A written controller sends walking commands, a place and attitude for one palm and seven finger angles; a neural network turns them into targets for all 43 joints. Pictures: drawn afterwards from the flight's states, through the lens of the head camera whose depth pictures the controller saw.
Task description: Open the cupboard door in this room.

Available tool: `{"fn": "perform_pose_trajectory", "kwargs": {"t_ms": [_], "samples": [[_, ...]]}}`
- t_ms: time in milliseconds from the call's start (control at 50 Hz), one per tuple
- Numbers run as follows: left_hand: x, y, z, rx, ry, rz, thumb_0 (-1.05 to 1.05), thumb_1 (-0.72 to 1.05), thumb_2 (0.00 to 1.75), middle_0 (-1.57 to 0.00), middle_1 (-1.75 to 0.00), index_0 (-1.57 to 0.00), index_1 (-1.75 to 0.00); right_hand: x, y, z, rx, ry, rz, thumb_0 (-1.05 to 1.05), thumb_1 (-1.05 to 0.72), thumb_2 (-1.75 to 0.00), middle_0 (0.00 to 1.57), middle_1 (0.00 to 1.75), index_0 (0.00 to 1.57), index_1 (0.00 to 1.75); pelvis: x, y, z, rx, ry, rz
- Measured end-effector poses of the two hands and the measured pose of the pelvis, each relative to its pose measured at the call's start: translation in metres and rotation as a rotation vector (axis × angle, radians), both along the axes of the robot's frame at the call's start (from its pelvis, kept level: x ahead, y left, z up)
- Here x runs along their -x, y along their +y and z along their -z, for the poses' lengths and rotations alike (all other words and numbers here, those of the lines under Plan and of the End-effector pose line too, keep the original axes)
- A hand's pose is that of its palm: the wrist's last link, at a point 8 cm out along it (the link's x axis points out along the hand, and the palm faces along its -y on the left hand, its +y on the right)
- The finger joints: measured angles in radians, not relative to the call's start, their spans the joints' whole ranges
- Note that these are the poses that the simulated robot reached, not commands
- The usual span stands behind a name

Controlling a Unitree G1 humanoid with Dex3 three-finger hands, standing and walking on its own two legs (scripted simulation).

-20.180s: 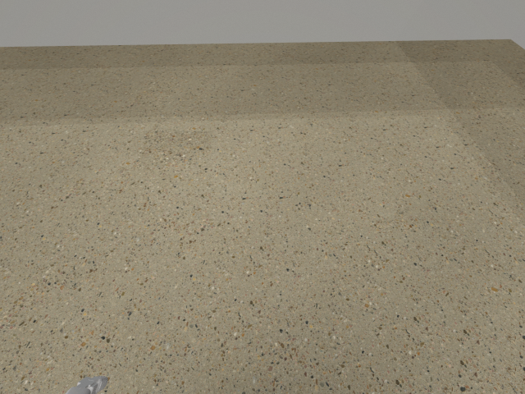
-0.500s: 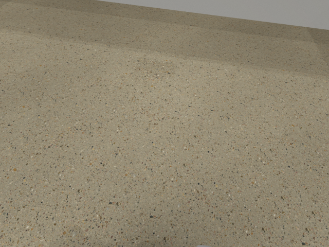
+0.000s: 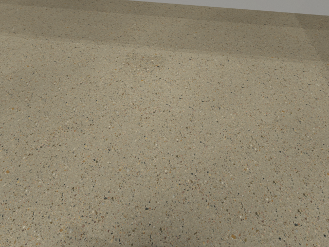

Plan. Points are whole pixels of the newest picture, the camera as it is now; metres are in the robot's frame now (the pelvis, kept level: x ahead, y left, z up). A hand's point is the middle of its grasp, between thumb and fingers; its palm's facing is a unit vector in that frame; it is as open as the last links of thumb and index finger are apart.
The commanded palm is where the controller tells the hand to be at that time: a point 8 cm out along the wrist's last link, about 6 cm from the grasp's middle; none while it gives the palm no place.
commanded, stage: turn or walk to find it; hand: left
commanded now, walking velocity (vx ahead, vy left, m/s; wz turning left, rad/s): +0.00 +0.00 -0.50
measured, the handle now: out of the picture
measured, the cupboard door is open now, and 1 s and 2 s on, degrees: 0 0 0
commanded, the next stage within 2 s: none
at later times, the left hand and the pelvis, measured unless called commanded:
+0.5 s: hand out of the picture +0.11 +0.14 -0.15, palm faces -0.24 -0.92 -0.30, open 7.4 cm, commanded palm none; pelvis -0.04 -0.04 -0.01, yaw -16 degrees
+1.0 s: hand out of the picture +0.12 +0.16 -0.17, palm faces -0.43 -0.87 -0.22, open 7.4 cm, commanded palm none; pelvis -0.03 +0.00 +0.00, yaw -30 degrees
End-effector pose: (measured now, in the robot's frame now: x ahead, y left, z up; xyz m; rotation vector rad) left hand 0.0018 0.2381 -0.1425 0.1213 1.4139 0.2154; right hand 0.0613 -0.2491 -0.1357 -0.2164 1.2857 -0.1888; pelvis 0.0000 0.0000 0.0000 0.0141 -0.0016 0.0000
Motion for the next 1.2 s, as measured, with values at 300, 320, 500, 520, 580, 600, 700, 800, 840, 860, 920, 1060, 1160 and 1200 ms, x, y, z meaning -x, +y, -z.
{"fn": "perform_pose_trajectory", "kwargs": {"t_ms": [300,320,500,520,580,600,700,800,840,860,920,1060,1160,1200], "samples": [[-0.077,0.011,-0.016,-0.054,-0.131,0.235,0.01,0.91,0.90,-0.20,-0.30,-0.19,-0.30,0.055,-0.002,0.005,-0.046,-0.084,0.162,0.01,-0.91,-0.89,0.20,0.30,0.20,0.30,0.023,-0.006,0.003,0.010,-0.014,0.184],[-0.085,0.005,-0.017,-0.060,-0.147,0.258,0.01,0.91,0.90,-0.20,-0.30,-0.19,-0.30,0.061,-0.006,0.009,-0.054,-0.082,0.179,0.01,-0.91,-0.89,0.20,0.30,0.20,0.30,0.025,-0.010,0.005,0.008,-0.013,0.196],[-0.112,-0.053,-0.028,-0.071,-0.230,0.387,0.00,0.90,0.90,-0.20,-0.30,-0.20,-0.30,0.112,-0.050,0.023,-0.054,-0.009,0.288,0.01,-0.91,-0.89,0.20,0.30,0.20,0.29,0.040,-0.037,0.006,-0.011,-0.010,0.277],[-0.111,-0.058,-0.029,-0.063,-0.223,0.397,0.00,0.90,0.90,-0.20,-0.30,-0.20,-0.30,0.115,-0.053,0.019,-0.049,-0.010,0.296,0.01,-0.91,-0.89,0.20,0.30,0.20,0.29,0.040,-0.039,0.004,-0.015,-0.008,0.286],[-0.109,-0.070,-0.029,-0.040,-0.206,0.424,0.00,0.90,0.90,-0.21,-0.30,-0.20,-0.30,0.123,-0.061,0.011,-0.032,-0.018,0.318,0.01,-0.91,-0.89,0.20,0.30,0.20,0.29,0.041,-0.042,-0.001,-0.023,-0.002,0.311],[-0.109,-0.073,-0.028,-0.032,-0.201,0.432,0.00,0.90,0.90,-0.21,-0.30,-0.20,-0.30,0.125,-0.063,0.008,-0.026,-0.020,0.325,0.01,-0.91,-0.89,0.20,0.30,0.20,0.29,0.041,-0.042,-0.002,-0.024,0.000,0.320],[-0.107,-0.076,-0.022,-0.003,-0.177,0.460,0.01,0.90,0.90,-0.21,-0.30,-0.20,-0.30,0.130,-0.065,-0.001,0.007,-0.034,0.357,0.01,-0.91,-0.89,0.20,0.30,0.19,0.29,0.040,-0.040,-0.003,-0.017,0.008,0.365],[-0.108,-0.063,-0.012,0.008,-0.148,0.480,0.01,0.90,0.90,-0.21,-0.30,-0.20,-0.30,0.124,-0.055,-0.009,0.033,-0.071,0.379,0.01,-0.91,-0.89,0.20,0.30,0.19,0.29,0.039,-0.029,-0.001,-0.004,0.015,0.410],[-0.110,-0.054,-0.007,0.010,-0.136,0.489,0.01,0.90,0.90,-0.21,-0.30,-0.20,-0.30,0.120,-0.048,-0.012,0.044,-0.093,0.388,0.01,-0.91,-0.89,0.20,0.30,0.19,0.29,0.038,-0.021,0.000,0.003,0.020,0.428],[-0.112,-0.049,-0.004,0.012,-0.130,0.494,0.01,0.90,0.90,-0.21,-0.30,-0.20,-0.30,0.118,-0.043,-0.013,0.050,-0.105,0.393,0.01,-0.91,-0.89,0.20,0.30,0.19,0.29,0.037,-0.017,0.001,0.006,0.022,0.438],[-0.122,-0.035,0.006,0.015,-0.119,0.514,0.01,0.90,0.90,-0.21,-0.30,-0.20,-0.30,0.120,-0.027,-0.014,0.068,-0.137,0.412,0.01,-0.91,-0.89,0.20,0.30,0.20,0.29,0.035,-0.005,0.007,0.012,0.025,0.469],[-0.151,-0.031,-0.006,0.016,-0.129,0.599,0.01,0.90,0.90,-0.20,-0.30,-0.20,-0.30,0.150,0.006,-0.020,0.037,-0.101,0.492,0.01,-0.91,-0.89,0.20,0.30,0.20,0.30,0.033,0.004,-0.003,0.033,0.012,0.556],[-0.169,-0.053,-0.011,0.014,-0.140,0.675,0.01,0.91,0.90,-0.20,-0.30,-0.19,-0.30,0.181,0.018,-0.013,0.004,-0.069,0.585,0.01,-0.91,-0.89,0.21,0.30,0.20,0.30,0.035,0.000,-0.003,0.032,0.014,0.616],[-0.176,-0.070,-0.012,0.016,-0.147,0.717,0.01,0.91,0.90,-0.20,-0.30,-0.19,-0.30,0.197,0.021,-0.007,-0.011,-0.053,0.628,0.01,-0.91,-0.89,0.21,0.30,0.20,0.30,0.037,-0.005,-0.002,0.029,0.015,0.642]]}}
